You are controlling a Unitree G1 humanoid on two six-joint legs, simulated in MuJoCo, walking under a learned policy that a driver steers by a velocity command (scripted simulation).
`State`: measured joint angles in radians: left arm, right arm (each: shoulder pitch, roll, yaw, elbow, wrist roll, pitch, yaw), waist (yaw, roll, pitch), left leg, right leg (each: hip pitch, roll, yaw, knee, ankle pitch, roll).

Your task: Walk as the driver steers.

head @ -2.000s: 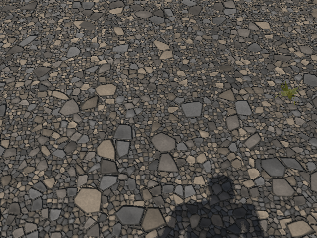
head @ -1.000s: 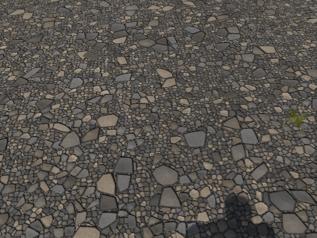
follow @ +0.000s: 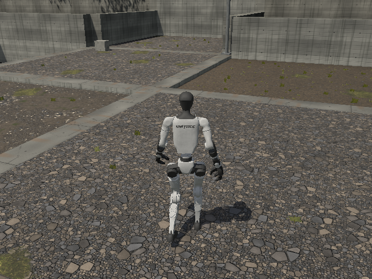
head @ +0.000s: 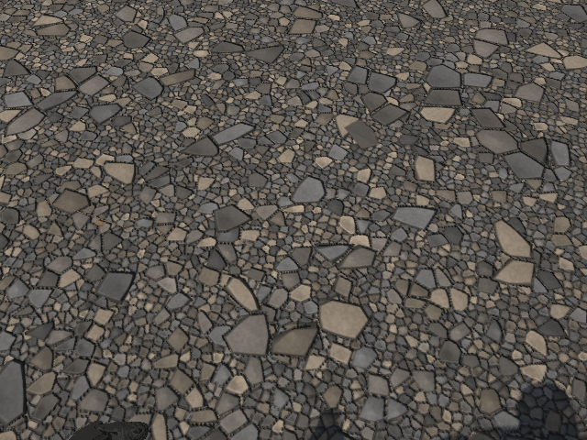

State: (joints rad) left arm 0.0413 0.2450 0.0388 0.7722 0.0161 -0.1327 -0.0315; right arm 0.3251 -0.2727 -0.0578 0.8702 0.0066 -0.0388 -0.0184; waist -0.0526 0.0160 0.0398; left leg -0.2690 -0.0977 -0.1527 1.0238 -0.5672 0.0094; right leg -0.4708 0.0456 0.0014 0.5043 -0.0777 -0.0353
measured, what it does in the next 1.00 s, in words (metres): steps on the spot: left foot, then right foot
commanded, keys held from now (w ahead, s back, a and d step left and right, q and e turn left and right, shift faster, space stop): e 0.20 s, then no key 0.80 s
